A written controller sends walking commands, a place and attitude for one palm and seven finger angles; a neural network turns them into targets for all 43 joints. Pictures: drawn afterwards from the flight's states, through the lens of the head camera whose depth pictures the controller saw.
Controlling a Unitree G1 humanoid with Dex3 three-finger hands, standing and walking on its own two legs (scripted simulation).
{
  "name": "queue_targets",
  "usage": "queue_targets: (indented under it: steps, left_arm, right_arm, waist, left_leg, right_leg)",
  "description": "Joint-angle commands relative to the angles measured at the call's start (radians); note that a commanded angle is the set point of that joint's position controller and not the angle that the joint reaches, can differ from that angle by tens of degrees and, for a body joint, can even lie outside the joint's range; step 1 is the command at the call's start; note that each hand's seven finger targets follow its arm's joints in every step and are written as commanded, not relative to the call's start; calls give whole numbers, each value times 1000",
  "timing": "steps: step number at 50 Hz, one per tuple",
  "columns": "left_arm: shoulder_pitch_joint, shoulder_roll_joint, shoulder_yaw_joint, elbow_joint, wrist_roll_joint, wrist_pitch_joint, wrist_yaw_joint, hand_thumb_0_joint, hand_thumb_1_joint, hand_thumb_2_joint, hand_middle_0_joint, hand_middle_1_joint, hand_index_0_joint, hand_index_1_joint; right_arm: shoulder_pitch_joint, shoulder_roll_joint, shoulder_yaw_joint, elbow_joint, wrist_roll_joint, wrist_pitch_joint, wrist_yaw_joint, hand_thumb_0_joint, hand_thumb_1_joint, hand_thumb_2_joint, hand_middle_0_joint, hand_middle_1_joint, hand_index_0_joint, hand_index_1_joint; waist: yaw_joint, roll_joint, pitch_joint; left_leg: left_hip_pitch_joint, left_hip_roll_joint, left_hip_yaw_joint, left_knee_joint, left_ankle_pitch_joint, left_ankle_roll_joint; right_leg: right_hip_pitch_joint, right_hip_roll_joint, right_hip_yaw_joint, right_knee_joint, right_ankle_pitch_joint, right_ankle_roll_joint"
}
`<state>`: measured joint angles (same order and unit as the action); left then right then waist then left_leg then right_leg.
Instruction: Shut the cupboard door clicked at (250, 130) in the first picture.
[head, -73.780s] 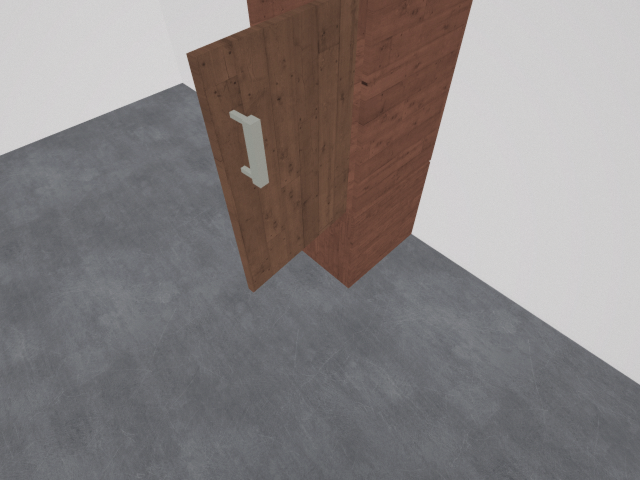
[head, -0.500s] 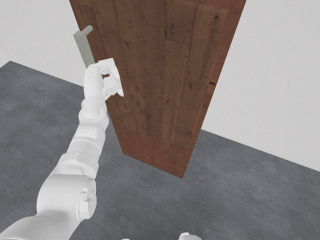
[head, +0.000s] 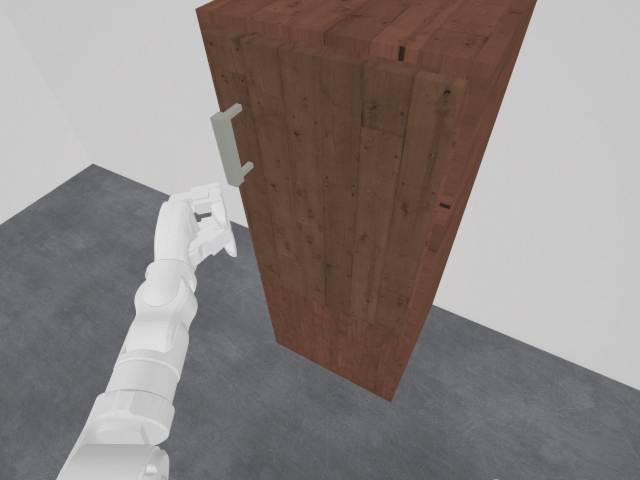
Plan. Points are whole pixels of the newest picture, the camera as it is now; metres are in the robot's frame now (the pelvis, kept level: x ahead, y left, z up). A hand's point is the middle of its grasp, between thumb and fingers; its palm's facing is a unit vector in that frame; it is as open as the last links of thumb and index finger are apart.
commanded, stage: draw the hand back to the body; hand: left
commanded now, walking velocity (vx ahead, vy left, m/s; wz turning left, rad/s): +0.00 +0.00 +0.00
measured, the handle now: (235, 145) +0.61 +0.15 +0.10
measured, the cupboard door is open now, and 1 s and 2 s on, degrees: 0 0 0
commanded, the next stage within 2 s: step back with the hand held close in 1.24 s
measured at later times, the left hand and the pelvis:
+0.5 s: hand (107, 313) +0.26 +0.21 +0.15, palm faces +0.26 -0.93 -0.25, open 3.6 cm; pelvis -0.01 +0.01 +0.02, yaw +2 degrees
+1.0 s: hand out of the picture +0.18 +0.30 +0.18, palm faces +0.51 -0.75 -0.42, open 7.0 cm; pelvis +0.01 +0.02 +0.02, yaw +2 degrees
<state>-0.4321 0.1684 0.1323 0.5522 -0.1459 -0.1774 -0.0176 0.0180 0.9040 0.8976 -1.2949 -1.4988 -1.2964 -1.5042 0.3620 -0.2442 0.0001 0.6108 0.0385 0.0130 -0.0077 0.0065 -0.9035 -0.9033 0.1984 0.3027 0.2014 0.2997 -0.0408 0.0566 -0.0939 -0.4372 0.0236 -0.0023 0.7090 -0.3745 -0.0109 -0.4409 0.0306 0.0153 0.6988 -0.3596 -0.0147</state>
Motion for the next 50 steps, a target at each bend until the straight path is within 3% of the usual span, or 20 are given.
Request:
queue_targets:
  steps: [1, 4, 8, 9, 10, 11, 15, 20, 24, 25, 27, 28, 29, 31, 34, 41, 43, 44, 46, 50]
  left_arm:
    - [-376, 110, -24, -393, -35, -35, -36, 0, 900, 900, -1300, -1500, -1300, -1500]
    - [-264, 130, -5, -418, -31, 12, -44, 0, 900, 900, -1273, -1470, -1273, -1470]
    - [-121, 183, 53, -477, -53, 94, -60, 0, 900, 900, -1163, -1350, -1163, -1350]
    - [-100, 184, -32, -608, 24, 46, -12, 0, 900, 900, -1135, -1320, -1135, -1320]
    - [-16, 218, 27, -592, 32, 43, 20, 0, 900, 900, -1107, -1290, -1107, -1290]
    - [34, 206, 13, -630, 31, 44, 29, 0, 900, 900, -1080, -1260, -1080, -1260]
    - [110, 233, 36, -747, 56, 49, 63, 0, 900, 900, -970, -1140, -970, -1140]
    - [161, 229, 21, -862, 76, 46, 88, 0, 900, 900, -832, -990, -832, -990]
    - [280, 231, 38, -931, 76, 48, 100, 0, 900, 900, -723, -870, -723, -870]
    - [314, 258, 70, -936, 80, 47, 105, 0, 900, 900, -695, -840, -695, -840]
    - [414, 258, 92, -958, 73, 49, 105, 0, 900, 900, -640, -780, -640, -780]
    - [438, 294, 134, -967, 75, 48, 109, 0, 900, 900, -613, -750, -613, -750]
    - [480, 283, 139, -973, 73, 49, 108, 0, 900, 900, -585, -720, -585, -720]
    - [550, 323, 195, -981, 72, 49, 109, 0, 900, 900, -530, -660, -530, -660]
    - [625, 328, 236, -1038, 69, 47, 109, 0, 900, 900, -447, -570, -447, -570]
    - [804, 390, 346, -1139, 70, 41, 123, 0, 900, 900, -255, -360, -255, -360]
    - [844, 394, 364, -1161, 69, 43, 129, 0, 900, 900, -200, -300, -200, -300]
    - [825, 354, 322, -1163, 73, 41, 128, 0, 900, 900, -200, -300, -200, -300]
    - [796, 334, 297, -1122, 77, 52, 129, 0, 900, 900, -200, -300, -200, -300]
    - [746, 338, 294, -1093, 85, 55, 141, 0, 900, 900, -200, -300, -200, -300]
  right_arm:
    - [-120, -115, -40, -156, 17, -83, -33, 0, -900, -900, 200, 300, 200, 300]
    - [-163, -113, -26, -161, 19, -94, -38, 0, -900, -900, 200, 300, 200, 300]
    - [-223, -113, -12, -193, 24, -91, -45, 0, -900, -900, 200, 300, 200, 300]
    - [-248, -77, -11, -206, 16, -81, -57, 0, -900, -900, 200, 300, 200, 300]
    - [-250, -84, -15, -196, 7, -74, -66, 0, -900, -900, 200, 300, 200, 300]
    - [-262, -83, -10, -206, 8, -72, -67, 0, -900, -900, 200, 300, 200, 300]
    - [-287, -73, 2, -203, 2, -59, -75, 0, -900, -900, 200, 300, 200, 300]
    - [-300, -72, 13, -192, -6, -76, -80, 0, -900, -900, 200, 300, 200, 300]
    - [-304, -72, 12, -186, -15, -93, -84, 0, -900, -900, 200, 300, 200, 300]
    - [-305, -77, 13, -181, -17, -95, -84, 0, -900, -900, 200, 300, 200, 300]
    - [-309, -71, 11, -181, -20, -98, -84, 0, -900, -900, 200, 300, 200, 300]
    - [-311, -75, 12, -179, -22, -97, -83, 0, -900, -900, 200, 300, 200, 300]
    - [-315, -70, 10, -176, -22, -96, -83, 0, -900, -900, 200, 300, 200, 300]
    - [-316, -77, 6, -170, -26, -98, -82, 0, -900, -900, 200, 300, 200, 300]
    - [-315, -67, 3, -171, -25, -96, -77, 0, -900, -900, 200, 300, 200, 300]
    - [-307, -73, -13, -165, -28, -128, -76, 0, -900, -900, 200, 300, 200, 300]
    - [-298, -69, -15, -166, -26, -134, -77, 0, -900, -900, 200, 300, 200, 300]
    - [-294, -71, -14, -161, -27, -139, -76, 0, -900, -900, 200, 300, 200, 300]
    - [-287, -84, -19, -149, -30, -147, -81, 0, -900, -900, 200, 300, 200, 300]
    - [-280, -90, -24, -145, -28, -148, -91, 0, -900, -900, 200, 300, 200, 300]
  waist:
    - [-7, -58, -234]
    - [21, -41, -186]
    - [58, -76, -155]
    - [36, -107, -104]
    - [42, -123, -87]
    - [51, -118, -89]
    - [48, -66, -60]
    - [44, 44, -27]
    - [52, 19, -32]
    - [59, -13, -36]
    - [70, -12, -35]
    - [78, -21, -39]
    - [78, -30, -27]
    - [89, -56, -19]
    - [94, -8, -9]
    - [108, 25, -7]
    - [107, 40, 0]
    - [95, 38, 17]
    - [84, -9, 61]
    - [81, -38, 65]
  left_leg:
    - [170, -32, 36, -100, 249, 47]
    - [164, -35, 24, -132, 198, 41]
    - [156, -42, 28, -167, 158, 41]
    - [179, -43, 24, -210, 161, 41]
    - [182, -37, 25, -217, 154, 42]
    - [183, -37, 19, -226, 158, 42]
    - [238, -30, 24, -265, 161, 38]
    - [300, -28, 9, -318, 147, 30]
    - [327, -22, 2, -341, 184, 30]
    - [327, -21, -2, -348, 199, 28]
    - [323, -20, 4, -350, 237, 29]
    - [321, -23, 5, -349, 253, 29]
    - [320, -21, 10, -347, 264, 29]
    - [307, -22, 13, -347, 283, 31]
    - [309, -20, 18, -343, 315, 26]
    - [312, -18, 24, -321, 387, 28]
    - [311, -17, 26, -320, 387, 24]
    - [309, -19, 24, -319, 389, 24]
    - [305, -18, 25, -317, 374, 31]
    - [307, -20, 17, -326, 319, 36]
  right_leg:
    - [144, 5, -45, -124, 354, 4]
    - [136, -2, -50, -137, 275, 0]
    - [180, -12, -44, -169, 213, 0]
    - [181, -28, -11, -220, 194, 7]
    - [193, -29, -11, -235, 179, 10]
    - [207, -29, -16, -242, 172, 8]
    - [232, -28, -25, -276, 166, 6]
    - [243, -19, -37, -314, 143, -3]
    - [286, -20, -46, -325, 175, -3]
    - [295, -16, -52, -325, 188, -3]
    - [329, -24, -49, -326, 223, -2]
    - [336, -23, -50, -327, 242, -1]
    - [339, -24, -51, -327, 252, 0]
    - [354, -23, -50, -338, 271, 2]
    - [360, -28, -52, -329, 299, 3]
    - [363, -27, -51, -327, 358, 6]
    - [354, -31, -55, -319, 352, 8]
    - [341, -30, -57, -318, 349, 7]
    - [303, -27, -57, -334, 339, 12]
    - [283, -30, -59, -329, 274, 13]
